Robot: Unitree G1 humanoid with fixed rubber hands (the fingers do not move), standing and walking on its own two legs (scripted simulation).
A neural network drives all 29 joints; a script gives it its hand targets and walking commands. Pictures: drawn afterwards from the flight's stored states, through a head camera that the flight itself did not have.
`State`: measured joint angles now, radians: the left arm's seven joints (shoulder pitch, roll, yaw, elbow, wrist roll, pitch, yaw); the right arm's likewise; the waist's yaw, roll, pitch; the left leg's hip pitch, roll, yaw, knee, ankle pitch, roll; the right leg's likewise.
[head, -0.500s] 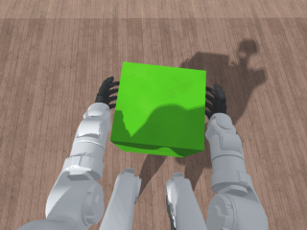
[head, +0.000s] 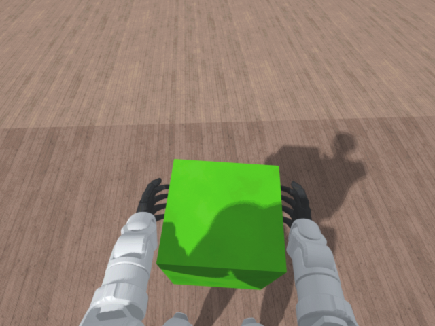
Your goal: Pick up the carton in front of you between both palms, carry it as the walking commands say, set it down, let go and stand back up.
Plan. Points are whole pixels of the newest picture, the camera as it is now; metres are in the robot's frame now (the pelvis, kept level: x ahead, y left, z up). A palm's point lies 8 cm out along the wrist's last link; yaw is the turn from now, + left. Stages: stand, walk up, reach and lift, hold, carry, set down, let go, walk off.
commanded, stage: reach and lift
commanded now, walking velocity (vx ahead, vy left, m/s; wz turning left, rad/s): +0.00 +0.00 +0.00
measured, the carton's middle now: (221, 230) +0.34 +0.00 -0.10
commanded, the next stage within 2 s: hold in 1.34 s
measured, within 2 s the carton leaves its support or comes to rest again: neither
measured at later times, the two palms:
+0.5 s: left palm (133, 210) +0.30 +0.15 +0.07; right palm (325, 213) +0.30 -0.15 +0.08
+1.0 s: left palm (132, 201) +0.31 +0.15 +0.09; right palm (326, 205) +0.31 -0.15 +0.10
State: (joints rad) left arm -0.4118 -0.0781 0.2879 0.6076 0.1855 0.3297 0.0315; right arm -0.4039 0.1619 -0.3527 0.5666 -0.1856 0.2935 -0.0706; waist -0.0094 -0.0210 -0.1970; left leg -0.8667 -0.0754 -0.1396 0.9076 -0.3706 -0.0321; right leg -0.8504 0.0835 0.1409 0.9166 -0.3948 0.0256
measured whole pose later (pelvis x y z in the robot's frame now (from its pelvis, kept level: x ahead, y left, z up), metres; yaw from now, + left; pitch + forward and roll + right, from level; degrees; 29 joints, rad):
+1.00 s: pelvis +0.02 +0.00 +0.06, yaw +0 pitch -4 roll +0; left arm -0.28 -0.16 0.26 0.35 0.29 0.66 0.00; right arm -0.31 0.17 -0.29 0.37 -0.30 0.62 0.01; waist 0.00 -0.01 -0.02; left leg -0.14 -0.04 -0.14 0.40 -0.20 -0.01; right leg -0.12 0.04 0.15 0.41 -0.22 0.01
